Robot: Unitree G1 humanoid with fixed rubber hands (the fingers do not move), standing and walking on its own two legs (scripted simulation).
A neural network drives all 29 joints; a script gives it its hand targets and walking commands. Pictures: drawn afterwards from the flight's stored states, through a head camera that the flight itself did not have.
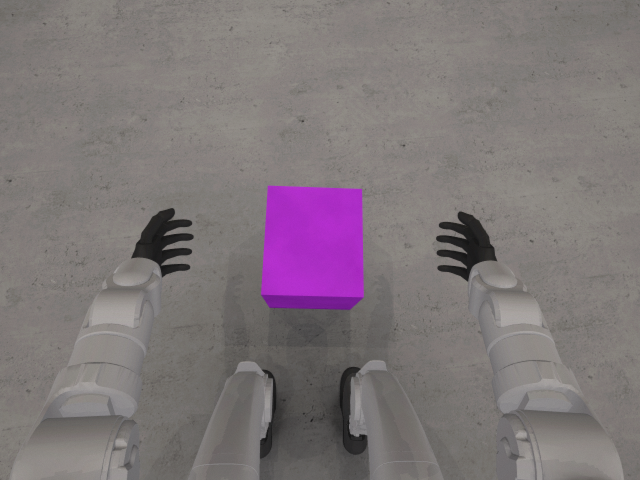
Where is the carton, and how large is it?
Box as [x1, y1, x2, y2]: [261, 186, 363, 309]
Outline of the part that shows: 268,186 261,294 269,307 349,309 363,297 361,189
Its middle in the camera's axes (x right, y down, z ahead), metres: -0.01 +0.04 +1.00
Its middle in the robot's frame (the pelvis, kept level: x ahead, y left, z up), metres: +0.50 -0.01 -0.57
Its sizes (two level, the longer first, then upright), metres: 0.258 0.224 0.246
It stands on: the floor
